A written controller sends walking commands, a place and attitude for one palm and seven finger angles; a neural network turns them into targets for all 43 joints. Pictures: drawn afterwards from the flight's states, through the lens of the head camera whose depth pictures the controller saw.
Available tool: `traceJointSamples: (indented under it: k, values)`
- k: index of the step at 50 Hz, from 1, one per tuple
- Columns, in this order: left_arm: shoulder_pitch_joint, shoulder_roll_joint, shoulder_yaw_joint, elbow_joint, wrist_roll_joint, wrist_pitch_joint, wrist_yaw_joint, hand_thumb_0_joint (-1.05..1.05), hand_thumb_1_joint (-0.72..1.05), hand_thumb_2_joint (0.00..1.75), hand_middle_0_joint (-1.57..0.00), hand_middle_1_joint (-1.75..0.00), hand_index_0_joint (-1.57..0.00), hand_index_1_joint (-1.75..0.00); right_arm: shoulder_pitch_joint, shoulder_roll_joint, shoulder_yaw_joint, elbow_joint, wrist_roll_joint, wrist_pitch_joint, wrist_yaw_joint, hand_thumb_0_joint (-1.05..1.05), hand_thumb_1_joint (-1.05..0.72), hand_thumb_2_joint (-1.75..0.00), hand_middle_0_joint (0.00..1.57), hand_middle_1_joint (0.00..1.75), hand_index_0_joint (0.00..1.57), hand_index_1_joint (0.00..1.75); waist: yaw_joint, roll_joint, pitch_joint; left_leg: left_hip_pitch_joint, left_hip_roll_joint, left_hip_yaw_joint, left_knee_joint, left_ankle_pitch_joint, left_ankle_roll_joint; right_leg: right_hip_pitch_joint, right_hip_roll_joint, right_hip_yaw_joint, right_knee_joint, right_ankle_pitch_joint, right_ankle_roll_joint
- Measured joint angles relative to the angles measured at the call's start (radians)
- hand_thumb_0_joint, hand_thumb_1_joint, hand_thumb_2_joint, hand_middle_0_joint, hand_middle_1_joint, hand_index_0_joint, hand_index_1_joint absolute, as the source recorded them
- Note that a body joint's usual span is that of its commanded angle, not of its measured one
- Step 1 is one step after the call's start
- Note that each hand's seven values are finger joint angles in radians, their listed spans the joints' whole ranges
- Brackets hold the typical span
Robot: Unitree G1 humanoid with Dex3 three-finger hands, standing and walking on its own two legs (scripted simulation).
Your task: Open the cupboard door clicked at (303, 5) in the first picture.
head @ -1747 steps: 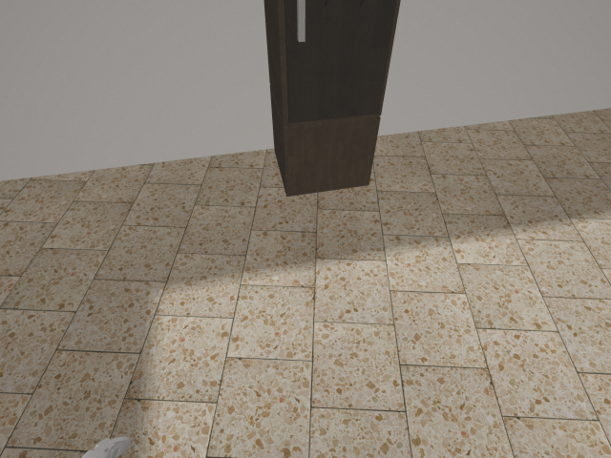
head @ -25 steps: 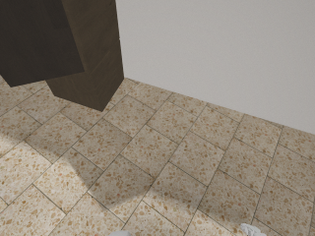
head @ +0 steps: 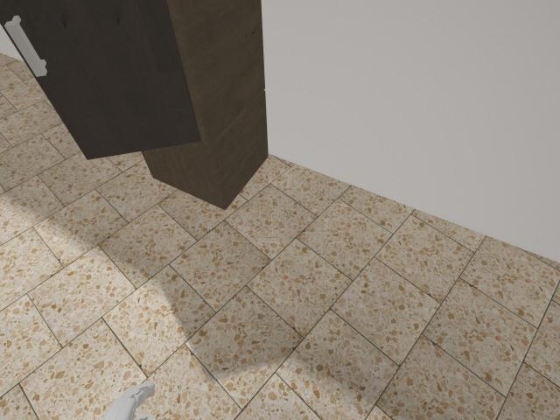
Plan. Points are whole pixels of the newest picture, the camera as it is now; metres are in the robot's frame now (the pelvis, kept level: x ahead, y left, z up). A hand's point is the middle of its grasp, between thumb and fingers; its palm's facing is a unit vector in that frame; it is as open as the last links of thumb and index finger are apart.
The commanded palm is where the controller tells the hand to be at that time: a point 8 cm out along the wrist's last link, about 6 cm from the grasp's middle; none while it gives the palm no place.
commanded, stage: turn to face it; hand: left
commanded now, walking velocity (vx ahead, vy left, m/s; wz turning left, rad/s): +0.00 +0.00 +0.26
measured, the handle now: (28, 46) +0.89 +0.65 +0.06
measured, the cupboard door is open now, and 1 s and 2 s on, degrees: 42 42 42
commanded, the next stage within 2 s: take the last steps up to it in 0.10 s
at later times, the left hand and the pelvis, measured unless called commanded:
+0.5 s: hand out of the picture -0.06 +0.23 -0.18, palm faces +0.29 -0.94 -0.20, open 7.3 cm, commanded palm none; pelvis +0.01 +0.04 +0.00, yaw +12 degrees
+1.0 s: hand (118, 353) +0.24 +0.30 -0.16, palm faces +0.18 -0.97 -0.18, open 7.4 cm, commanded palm none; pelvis +0.15 +0.11 +0.00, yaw +14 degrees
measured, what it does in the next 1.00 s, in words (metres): walks ahead: left foot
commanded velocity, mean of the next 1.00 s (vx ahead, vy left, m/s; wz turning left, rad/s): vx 0.25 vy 0.10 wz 0.12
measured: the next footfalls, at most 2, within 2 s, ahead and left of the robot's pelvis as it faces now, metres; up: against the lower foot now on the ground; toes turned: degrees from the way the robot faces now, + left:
left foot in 0.48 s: +0.02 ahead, +0.14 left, +0.00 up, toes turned +17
right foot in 1.04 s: +0.30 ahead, +0.06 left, +0.00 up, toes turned +8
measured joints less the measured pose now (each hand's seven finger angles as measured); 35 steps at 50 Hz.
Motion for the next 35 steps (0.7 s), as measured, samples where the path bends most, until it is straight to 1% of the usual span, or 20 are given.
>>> traceJointSamples:
  k: [1, 2, 3, 4, 6, 7, 9, 11, 13, 17, 21, 23, 24, 25, 26, 27, 28, 29, 31, 35]
  values:
    - [0.002, -0.012, -0.001, 0.006, 0.005, -0.010, 0.003, 0.00, 0.91, 0.90, -0.20, -0.30, -0.20, -0.30, -0.006, -0.009, -0.005, 0.007, 0.004, 0.003, 0.000, 0.00, -0.90, -0.90, 0.20, 0.30, 0.20, 0.30, 0.003, 0.016, 0.006, -0.026, 0.003, -0.001, 0.069, -0.073, -0.008, 0.000, 0.008, -0.007, 0.003, -0.014, -0.033]
    - [0.007, -0.023, -0.008, 0.011, 0.007, -0.014, 0.005, 0.00, 0.91, 0.90, -0.20, -0.30, -0.20, -0.30, -0.011, -0.017, -0.010, 0.012, 0.006, 0.009, -0.001, 0.00, -0.90, -0.90, 0.20, 0.30, 0.20, 0.30, -0.001, 0.028, 0.013, -0.057, 0.001, 0.005, 0.166, -0.152, -0.013, 0.001, 0.008, -0.016, 0.016, -0.020, -0.053]
    - [0.015, -0.034, -0.014, 0.015, 0.008, -0.016, 0.006, 0.00, 0.91, 0.90, -0.20, -0.30, -0.20, -0.30, -0.013, -0.025, -0.015, 0.016, 0.005, 0.015, 0.000, 0.00, -0.90, -0.90, 0.20, 0.30, 0.20, 0.30, -0.007, 0.038, 0.017, -0.090, 0.000, 0.014, 0.271, -0.190, -0.018, 0.010, 0.004, -0.030, 0.015, -0.019, -0.063]
    - [0.024, -0.043, -0.018, 0.019, 0.008, -0.015, 0.007, 0.00, 0.91, 0.90, -0.20, -0.30, -0.20, -0.30, -0.015, -0.030, -0.019, 0.021, 0.004, 0.019, 0.002, 0.00, -0.90, -0.90, 0.20, 0.30, 0.20, 0.30, -0.010, 0.041, 0.019, -0.118, 0.001, 0.029, 0.365, -0.201, -0.024, 0.023, -0.001, -0.041, 0.004, -0.014, -0.066]
    - [0.045, -0.055, -0.021, 0.029, 0.006, -0.015, 0.010, 0.00, 0.91, 0.90, -0.20, -0.30, -0.20, -0.30, -0.019, -0.035, -0.023, 0.031, 0.003, 0.026, 0.006, 0.00, -0.90, -0.90, 0.20, 0.30, 0.20, 0.30, -0.011, 0.038, 0.021, -0.157, 0.016, 0.058, 0.504, -0.176, -0.038, 0.050, -0.011, -0.058, -0.026, 0.002, -0.067]
    - [0.056, -0.059, -0.022, 0.034, 0.005, -0.015, 0.010, 0.00, 0.91, 0.90, -0.20, -0.30, -0.20, -0.30, -0.021, -0.036, -0.023, 0.035, 0.003, 0.028, 0.007, 0.00, -0.90, -0.90, 0.20, 0.30, 0.20, 0.30, -0.011, 0.034, 0.020, -0.168, 0.026, 0.068, 0.542, -0.158, -0.044, 0.061, -0.016, -0.066, -0.041, 0.008, -0.067]
    - [0.075, -0.064, -0.022, 0.045, 0.005, -0.017, 0.010, 0.00, 0.91, 0.90, -0.20, -0.30, -0.20, -0.30, -0.025, -0.034, -0.024, 0.042, 0.004, 0.031, 0.010, 0.00, -0.90, -0.90, 0.20, 0.29, 0.20, 0.30, -0.008, 0.023, 0.018, -0.172, 0.045, 0.080, 0.560, -0.132, -0.053, 0.077, -0.024, -0.083, -0.065, 0.017, -0.067]
    - [0.090, -0.060, -0.014, 0.054, 0.007, -0.020, 0.016, 0.00, 0.92, 0.90, -0.20, -0.30, -0.20, -0.30, -0.031, -0.029, -0.022, 0.048, 0.004, 0.032, 0.011, 0.00, -0.91, -0.90, 0.20, 0.29, 0.20, 0.30, 0.000, 0.010, 0.016, -0.155, 0.061, 0.087, 0.517, -0.130, -0.059, 0.087, -0.032, -0.099, -0.078, 0.020, -0.067]
    - [0.106, -0.052, -0.011, 0.066, 0.011, -0.026, 0.013, 0.00, 0.92, 0.90, -0.20, -0.30, -0.20, -0.30, -0.039, -0.025, -0.019, 0.055, 0.004, 0.031, 0.011, 0.00, -0.91, -0.90, 0.20, 0.29, 0.20, 0.30, 0.012, -0.002, 0.015, -0.126, 0.072, 0.097, 0.440, -0.143, -0.062, 0.094, -0.040, -0.113, -0.085, 0.020, -0.065]
    - [0.142, -0.039, 0.000, 0.094, 0.017, -0.037, 0.003, 0.00, 0.92, 0.90, -0.20, -0.30, -0.20, -0.30, -0.060, -0.018, -0.011, 0.060, 0.002, 0.023, 0.018, 0.00, -0.91, -0.90, 0.20, 0.29, 0.19, 0.30, 0.044, -0.022, 0.009, -0.068, 0.080, 0.130, 0.298, -0.168, -0.057, 0.103, -0.060, -0.140, -0.088, 0.014, -0.050]
    - [0.187, -0.014, 0.015, 0.130, 0.023, -0.041, -0.008, 0.00, 0.91, 0.90, -0.20, -0.30, -0.20, -0.30, -0.085, -0.009, -0.003, 0.048, 0.002, 0.005, 0.028, 0.00, -0.91, -0.90, 0.20, 0.29, 0.19, 0.30, 0.074, -0.051, 0.001, -0.011, 0.073, 0.172, 0.156, -0.173, -0.039, 0.109, -0.095, -0.162, -0.072, -0.005, -0.021]
    - [0.213, 0.000, 0.023, 0.150, 0.021, -0.035, -0.012, 0.00, 0.91, 0.90, -0.20, -0.30, -0.20, -0.30, -0.092, -0.006, 0.004, 0.035, 0.002, -0.013, 0.029, 0.00, -0.91, -0.90, 0.20, 0.29, 0.19, 0.30, 0.081, -0.065, -0.007, 0.041, 0.066, 0.195, 0.028, -0.112, -0.028, 0.103, -0.115, -0.170, -0.037, -0.029, 0.002]
    - [0.227, 0.006, 0.026, 0.159, 0.018, -0.029, -0.015, 0.00, 0.91, 0.90, -0.20, -0.30, -0.20, -0.30, -0.092, -0.008, 0.006, 0.024, 0.001, -0.026, 0.029, 0.00, -0.91, -0.90, 0.20, 0.29, 0.20, 0.30, 0.081, -0.065, -0.015, 0.065, 0.063, 0.196, -0.034, -0.065, -0.011, 0.088, -0.124, -0.171, 0.004, -0.053, 0.009]
    - [0.230, 0.014, 0.030, 0.171, 0.015, -0.018, -0.017, 0.00, 0.91, 0.90, -0.20, -0.30, -0.20, -0.30, -0.096, -0.003, 0.006, 0.018, -0.003, -0.038, 0.026, 0.00, -0.91, -0.90, 0.20, 0.29, 0.20, 0.30, 0.079, -0.074, -0.013, 0.059, 0.052, 0.199, -0.022, -0.027, 0.013, 0.059, -0.134, -0.153, 0.088, -0.115, 0.010]
    - [0.229, 0.019, 0.031, 0.184, 0.015, -0.004, -0.017, 0.00, 0.91, 0.90, -0.20, -0.30, -0.20, -0.30, -0.096, 0.002, 0.008, 0.012, -0.005, -0.048, 0.020, 0.00, -0.91, -0.90, 0.20, 0.29, 0.20, 0.30, 0.080, -0.079, -0.012, 0.058, 0.044, 0.205, 0.000, -0.030, 0.037, 0.017, -0.129, -0.118, 0.200, -0.174, 0.003]
    - [0.227, 0.022, 0.032, 0.193, 0.016, 0.008, -0.017, 0.00, 0.91, 0.90, -0.20, -0.30, -0.20, -0.30, -0.089, 0.008, 0.013, 0.008, -0.007, -0.055, 0.016, 0.00, -0.91, -0.90, 0.20, 0.29, 0.20, 0.30, 0.080, -0.080, -0.014, 0.067, 0.040, 0.209, 0.003, -0.042, 0.054, -0.029, -0.118, -0.089, 0.310, -0.204, -0.007]
    - [0.222, 0.023, 0.032, 0.199, 0.018, 0.014, -0.018, 0.01, 0.91, 0.90, -0.20, -0.30, -0.20, -0.30, -0.076, 0.012, 0.018, 0.004, -0.008, -0.061, 0.011, 0.00, -0.90, -0.90, 0.20, 0.29, 0.20, 0.30, 0.076, -0.075, -0.020, 0.081, 0.037, 0.210, -0.010, -0.050, 0.066, -0.073, -0.107, -0.073, 0.403, -0.204, -0.015]
    - [0.213, 0.022, 0.031, 0.202, 0.019, 0.017, -0.020, 0.01, 0.91, 0.90, -0.20, -0.30, -0.20, -0.30, -0.059, 0.017, 0.022, 0.004, -0.008, -0.066, 0.005, 0.00, -0.90, -0.90, 0.20, 0.29, 0.20, 0.30, 0.071, -0.068, -0.025, 0.099, 0.034, 0.206, -0.033, -0.050, 0.073, -0.114, -0.099, -0.064, 0.476, -0.182, -0.019]
    - [0.186, 0.019, 0.028, 0.196, 0.021, 0.012, -0.026, 0.01, 0.91, 0.90, -0.20, -0.30, -0.20, -0.30, -0.024, 0.026, 0.029, 0.014, -0.006, -0.075, -0.003, 0.00, -0.90, -0.90, 0.20, 0.29, 0.20, 0.30, 0.063, -0.057, -0.027, 0.143, 0.023, 0.197, -0.097, -0.029, 0.077, -0.183, -0.094, -0.051, 0.564, -0.109, -0.022]
    - [0.121, 0.006, 0.019, 0.161, 0.018, -0.007, -0.028, 0.01, 0.91, 0.90, -0.19, -0.30, -0.20, -0.30, 0.052, 0.041, 0.040, 0.058, 0.000, -0.087, -0.012, 0.00, -0.91, -0.90, 0.20, 0.30, 0.20, 0.30, 0.054, -0.043, -0.020, 0.227, -0.003, 0.179, -0.216, 0.010, 0.095, -0.285, -0.090, -0.031, 0.597, 0.007, -0.015]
